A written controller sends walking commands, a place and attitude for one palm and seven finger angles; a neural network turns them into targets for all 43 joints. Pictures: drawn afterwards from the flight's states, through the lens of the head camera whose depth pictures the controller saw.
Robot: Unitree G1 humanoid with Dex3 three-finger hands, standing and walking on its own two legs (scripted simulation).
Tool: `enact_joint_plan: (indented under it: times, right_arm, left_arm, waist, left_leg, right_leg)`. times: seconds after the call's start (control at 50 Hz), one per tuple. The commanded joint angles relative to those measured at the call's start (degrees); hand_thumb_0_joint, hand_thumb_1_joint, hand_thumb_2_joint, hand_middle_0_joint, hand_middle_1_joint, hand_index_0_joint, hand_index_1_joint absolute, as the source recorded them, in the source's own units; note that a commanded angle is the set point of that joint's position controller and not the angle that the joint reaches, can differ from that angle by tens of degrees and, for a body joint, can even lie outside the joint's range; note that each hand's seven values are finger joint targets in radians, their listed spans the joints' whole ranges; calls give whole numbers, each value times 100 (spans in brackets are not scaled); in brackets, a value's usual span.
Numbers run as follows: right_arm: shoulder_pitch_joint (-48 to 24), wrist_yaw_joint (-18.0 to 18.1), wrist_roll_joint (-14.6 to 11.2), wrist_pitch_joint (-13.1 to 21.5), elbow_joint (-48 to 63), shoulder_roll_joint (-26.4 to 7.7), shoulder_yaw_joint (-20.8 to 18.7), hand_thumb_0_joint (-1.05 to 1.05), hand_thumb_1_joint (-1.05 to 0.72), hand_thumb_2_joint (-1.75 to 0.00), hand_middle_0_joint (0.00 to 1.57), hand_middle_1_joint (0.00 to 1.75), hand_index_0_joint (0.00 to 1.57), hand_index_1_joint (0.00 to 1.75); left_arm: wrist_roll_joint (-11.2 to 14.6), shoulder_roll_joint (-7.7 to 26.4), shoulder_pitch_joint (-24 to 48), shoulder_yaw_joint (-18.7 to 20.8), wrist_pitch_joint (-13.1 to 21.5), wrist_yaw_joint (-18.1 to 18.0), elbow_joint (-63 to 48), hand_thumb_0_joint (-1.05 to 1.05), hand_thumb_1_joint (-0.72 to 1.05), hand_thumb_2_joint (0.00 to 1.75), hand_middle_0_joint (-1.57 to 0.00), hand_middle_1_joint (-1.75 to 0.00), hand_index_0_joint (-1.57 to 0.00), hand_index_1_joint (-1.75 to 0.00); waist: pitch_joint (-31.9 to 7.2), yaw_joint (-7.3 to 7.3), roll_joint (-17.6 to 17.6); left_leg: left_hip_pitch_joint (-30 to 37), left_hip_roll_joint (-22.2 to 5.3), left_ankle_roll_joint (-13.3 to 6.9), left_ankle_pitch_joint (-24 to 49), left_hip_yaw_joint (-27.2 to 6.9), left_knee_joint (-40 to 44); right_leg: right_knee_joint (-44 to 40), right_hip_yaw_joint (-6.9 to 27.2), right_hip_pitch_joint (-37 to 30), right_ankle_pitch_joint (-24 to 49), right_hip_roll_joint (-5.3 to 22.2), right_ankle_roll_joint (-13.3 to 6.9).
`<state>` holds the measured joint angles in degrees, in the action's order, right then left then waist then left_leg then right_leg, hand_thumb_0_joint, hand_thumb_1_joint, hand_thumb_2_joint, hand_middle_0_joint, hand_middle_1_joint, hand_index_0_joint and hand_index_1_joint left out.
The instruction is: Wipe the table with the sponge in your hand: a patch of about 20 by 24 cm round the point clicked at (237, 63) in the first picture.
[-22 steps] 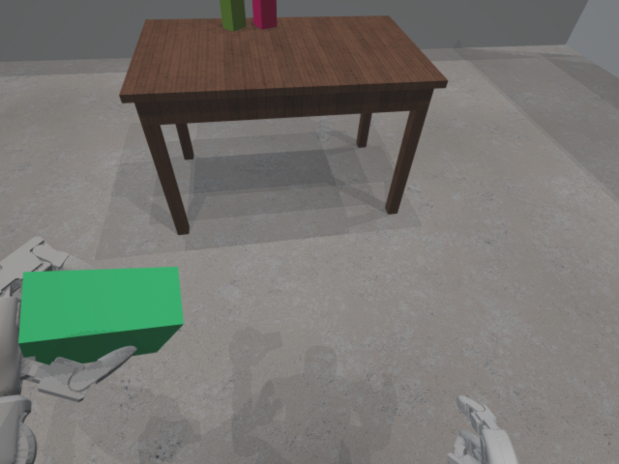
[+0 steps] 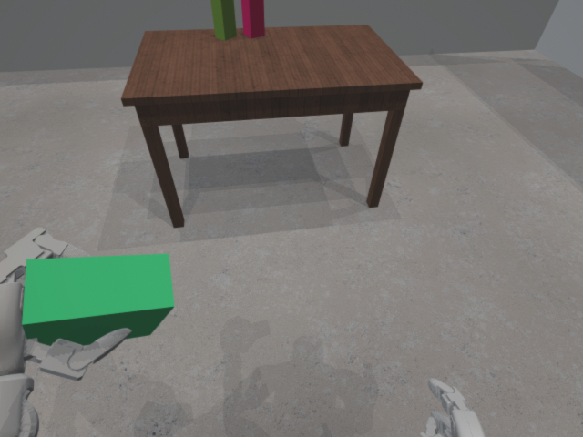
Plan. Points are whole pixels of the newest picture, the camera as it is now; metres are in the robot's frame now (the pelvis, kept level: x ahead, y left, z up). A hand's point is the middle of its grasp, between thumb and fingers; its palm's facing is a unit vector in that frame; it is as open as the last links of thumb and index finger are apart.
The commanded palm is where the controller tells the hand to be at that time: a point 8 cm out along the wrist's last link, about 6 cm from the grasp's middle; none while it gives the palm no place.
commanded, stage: walk to a spot facing it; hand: left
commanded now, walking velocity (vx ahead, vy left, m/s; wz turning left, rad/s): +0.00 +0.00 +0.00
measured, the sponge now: (120, 302) +0.22 +0.21 +0.14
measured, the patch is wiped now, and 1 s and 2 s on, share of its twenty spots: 0.00 0.00 0.00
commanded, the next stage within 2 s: none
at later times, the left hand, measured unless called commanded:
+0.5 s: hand (26, 298) +0.21 +0.29 +0.16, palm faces +0.54 -0.74 -0.39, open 10.0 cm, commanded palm +0.15 +0.31 +0.18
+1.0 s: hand (75, 235) +0.29 +0.28 +0.16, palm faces +0.65 -0.61 -0.45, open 10.0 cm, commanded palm +0.23 +0.30 +0.18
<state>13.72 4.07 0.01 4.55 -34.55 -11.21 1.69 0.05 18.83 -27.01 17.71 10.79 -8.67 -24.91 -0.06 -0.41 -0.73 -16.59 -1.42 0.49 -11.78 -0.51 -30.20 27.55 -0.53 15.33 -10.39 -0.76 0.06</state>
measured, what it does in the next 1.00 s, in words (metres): walks ahead, turning left: right foot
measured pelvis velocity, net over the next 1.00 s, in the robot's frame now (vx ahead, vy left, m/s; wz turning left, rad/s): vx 0.17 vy -0.01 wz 0.32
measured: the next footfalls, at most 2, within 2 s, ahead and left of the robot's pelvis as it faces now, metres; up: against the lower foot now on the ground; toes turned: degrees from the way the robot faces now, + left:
right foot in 0.66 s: +0.12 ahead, -0.11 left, +0.00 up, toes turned +4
left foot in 1.04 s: +0.27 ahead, +0.14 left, +0.00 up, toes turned +30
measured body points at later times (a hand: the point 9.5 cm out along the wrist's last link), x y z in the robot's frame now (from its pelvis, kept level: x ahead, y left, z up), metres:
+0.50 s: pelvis +0.04 +0.01 +0.00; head +0.02 +0.03 +0.45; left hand +0.17 +0.33 +0.18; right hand +0.19 -0.19 -0.10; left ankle +0.05 +0.13 -0.73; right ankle +0.04 -0.12 -0.68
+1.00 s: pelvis +0.17 -0.01 +0.00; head +0.21 -0.01 +0.44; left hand +0.25 +0.31 +0.19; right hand +0.41 -0.20 -0.10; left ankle +0.22 +0.14 -0.71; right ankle +0.08 -0.11 -0.73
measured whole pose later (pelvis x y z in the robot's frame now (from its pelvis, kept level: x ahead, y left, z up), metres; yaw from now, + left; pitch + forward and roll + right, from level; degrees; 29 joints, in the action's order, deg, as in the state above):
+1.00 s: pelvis +0.17 -0.01 +0.00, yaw +19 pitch +0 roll +4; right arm 12.1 4.3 0.1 2.8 -33.8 -14.6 -2.2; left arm 0.2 20.0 -28.4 20.1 12.2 -9.6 -30.0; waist 4.6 -2.1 3.6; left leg -25.6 -2.2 -0.8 -14.1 12.8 -35.8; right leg 31.2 -13.3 3.7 -27.1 6.7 -1.3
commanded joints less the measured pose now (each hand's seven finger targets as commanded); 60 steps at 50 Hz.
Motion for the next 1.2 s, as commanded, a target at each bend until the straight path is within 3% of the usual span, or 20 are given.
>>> enact_joint_plan:
  times: [0.0, 0.16, 0.28, 0.3, 0.34, 0.36, 0.4, 0.44, 0.6, 0.62, 0.66, 0.7, 0.8, 0.92, 0.96, 1.0, 1.02, 1.04, 1.06, 1.18]
  right_arm:
    - [-582, 46, -4, 310, 887, -689, -275, 0, -90, -90, 20, 30, 20, 30]
    - [-603, 112, 48, 201, 899, -660, -308, 0, -90, -90, 20, 30, 20, 30]
    - [-421, 81, 57, 270, 780, -594, -309, 0, -90, -90, 20, 30, 20, 30]
    - [-359, 91, 63, 253, 794, -645, -311, 0, -90, -90, 20, 30, 20, 30]
    - [-441, 72, 2, 279, 820, -718, -369, 0, -90, -90, 20, 30, 20, 30]
    - [-456, 54, 42, 343, 737, -605, -297, 0, -90, -90, 20, 30, 20, 30]
    - [-321, 25, 95, 403, 580, -686, -390, 0, -90, -90, 20, 30, 20, 30]
    - [-346, 6, 65, 482, 557, -698, -407, 0, -90, -90, 20, 30, 20, 30]
    - [-460, 16, 95, 399, 526, -615, -325, 0, -90, -90, 20, 30, 20, 30]
    - [-416, 9, 81, 343, 536, -541, -328, 0, -90, -90, 20, 30, 20, 30]
    - [-643, 18, 22, 256, 668, -489, -347, 0, -90, -90, 20, 30, 20, 30]
    - [-622, 4, 28, 283, 570, -612, -454, 0, -90, -90, 20, 30, 20, 30]
    - [-768, -4, 53, 32, 698, -472, -307, 0, -90, -90, 20, 30, 20, 30]
    - [-663, 6, 12, 152, 979, -432, -409, 0, -90, -90, 20, 30, 20, 30]
    - [-513, 39, -9, 167, 1020, -418, -442, 0, -90, -90, 20, 30, 20, 30]
    - [-535, 71, 1, 155, 1067, -587, -527, 0, -90, -90, 20, 30, 20, 30]
    - [-518, 19, 14, 168, 1050, -672, -527, 0, -90, -90, 20, 30, 20, 30]
    - [-459, -58, -16, 219, 1043, -621, -452, 0, -90, -90, 20, 30, 20, 30]
    - [-523, -104, -17, 199, 937, -714, -474, 0, -90, -90, 20, 30, 20, 30]
    - [-634, -126, -80, 337, 799, -555, -487, 0, -90, -90, 20, 30, 20, 30]
  left_arm:
    - [68, 910, 587, 575, 355, -121, -1201, 0, 10, 130, -120, -160, -120, -160]
    - [37, 1100, 704, 696, 227, -219, -1519, 0, 10, 130, -120, -160, -120, -160]
    - [104, 1227, 470, 965, 325, -296, -1792, 0, 10, 130, -120, -160, -120, -160]
    - [115, 1134, 321, 913, 334, -262, -1778, 0, 10, 130, -120, -160, -120, -160]
    - [26, 955, 416, 727, 400, -195, -1888, 0, 10, 130, -120, -160, -120, -160]
    - [-125, 1126, 686, 779, 420, -193, -1712, 0, 10, 130, -120, -160, -120, -160]
    - [-102, 1025, 658, 724, 462, -155, -1490, 0, 10, 130, -120, -160, -120, -160]
    - [-66, 930, 742, 584, 491, -133, -1716, 0, 10, 130, -120, -160, -120, -160]
    - [33, 996, 510, 647, 373, -70, -1555, 0, 10, 130, -120, -160, -120, -160]
    - [10, 1055, 457, 709, 355, -74, -1510, 0, 10, 130, -120, -160, -120, -160]
    - [113, 1379, 528, 924, 261, -95, -1398, 0, 10, 130, -120, -160, -120, -160]
    - [113, 1276, 620, 939, 372, -90, -1343, 0, 10, 130, -120, -160, -120, -160]
    - [88, 1281, 377, 1044, 580, -62, -1408, 0, 10, 130, -120, -160, -120, -160]
    - [91, 1160, 479, 894, 480, -245, -1736, 0, 10, 130, -120, -160, -120, -160]
    - [122, 1196, 460, 890, 467, -299, -1914, 0, 10, 130, -120, -160, -120, -160]
    - [109, 1327, 524, 1026, 607, -329, -2331, 0, 10, 130, -120, -160, -120, -160]
    - [161, 1305, 576, 1034, 648, -339, -2451, 0, 10, 130, -120, -160, -120, -160]
    - [139, 1502, 630, 1016, 621, -333, -2248, 0, 10, 130, -120, -160, -120, -160]
    - [98, 1448, 605, 1037, 509, -233, -1733, 0, 10, 130, -120, -160, -120, -160]
    - [210, 1240, -215, 1320, 609, -121, -2369, 0, 10, 130, -120, -160, -120, -160]
  waist:
    - [-264, 47, -165]
    - [-159, 116, 166]
    - [-638, 165, 304]
    - [-507, 215, -403]
    - [21, 277, -2214]
    - [435, 276, -1664]
    - [348, 211, -871]
    - [68, 124, -984]
    - [-394, 8, -1035]
    - [-561, 1, -433]
    - [-432, -40, 1622]
    - [-312, 71, 820]
    - [117, 14, 762]
    - [-367, -183, 1026]
    - [-994, 39, 817]
    - [-1629, 205, -345]
    - [-1764, 136, -1423]
    - [-1391, 170, -963]
    - [-871, 213, -394]
    - [-385, -100, -1395]
  left_leg:
    - [-370, -250, -129, -872, -167, 755]
    - [-783, -115, -341, -2181, -243, 154]
    - [-587, -10, -282, -983, 105, -151]
    - [-146, -206, -448, -1415, -376, 507]
    - [0, -1728, -1257, -3022, -3418, 1957]
    - [-401, -1872, -1415, -3363, -3804, 2110]
    - [-219, -1633, -1381, -2309, -3203, 1724]
    - [37, -1236, -1223, -1697, -2233, 1549]
    - [-469, -756, -800, -851, -1249, 686]
    - [-1151, -566, -614, -810, -859, -58]
    - [-2939, 229, -124, -1845, 211, -3127]
    - [-2910, -237, 17, -1241, -261, -3958]
    - [-2466, -432, 77, -782, 518, -2679]
    - [-895, 187, -111, -411, 1702, -599]
    - [523, 541, -196, 378, 2003, 214]
    - [2810, -452, -771, 1156, 521, 276]
    - [3400, -2012, -1597, 2328, -1925, 488]
    - [3103, -2545, -1978, 2490, -3166, 753]
    - [2308, -2522, -1894, 1772, -2894, 1055]
    - [-124, -1565, -1153, -522, -391, 1493]
  right_leg:
    - [-742, 448, -208, -949, 363, -34]
    - [-723, 643, 173, -3149, 909, -306]
    - [232, 599, -527, -1551, 1545, -577]
    - [889, 97, 210, -1995, 1083, -298]
    - [3248, -360, 1676, -2611, 53, 113]
    - [3715, 123, 1890, -2175, 391, 45]
    - [3478, 154, 1809, -1969, 456, 65]
    - [2930, -220, 1433, -1700, 363, 147]
    - [-328, -699, -939, -1321, 159, 76]
    - [-700, -121, -1759, -1236, 654, -176]
    - [-1433, 2720, -2404, -1170, 2736, -1050]
    - [-1268, 2050, -1844, -798, 2669, -1085]
    - [-933, 94, -1511, 1933, 1971, -808]
    - [-84, -537, -1710, 3918, 1755, -637]
    - [1189, -962, -1411, 4154, 1523, -342]
    - [3237, -1072, 301, 1861, 1132, 50]
    - [4590, -714, 1585, -1834, 445, 139]
    - [5346, -46, 2169, -2625, 235, 60]
    - [5407, 246, 2373, -2408, 532, 31]
    - [3296, -337, 1300, -1104, 958, 220]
